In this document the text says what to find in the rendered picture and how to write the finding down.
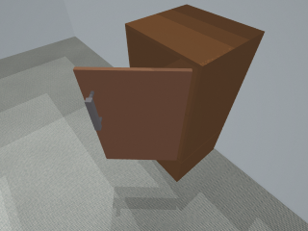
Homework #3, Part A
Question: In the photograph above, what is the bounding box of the handle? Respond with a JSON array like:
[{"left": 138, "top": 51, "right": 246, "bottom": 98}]
[{"left": 85, "top": 90, "right": 102, "bottom": 131}]

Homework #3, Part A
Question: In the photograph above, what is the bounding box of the cupboard door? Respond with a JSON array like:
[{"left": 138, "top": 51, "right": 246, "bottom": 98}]
[{"left": 73, "top": 66, "right": 193, "bottom": 161}]

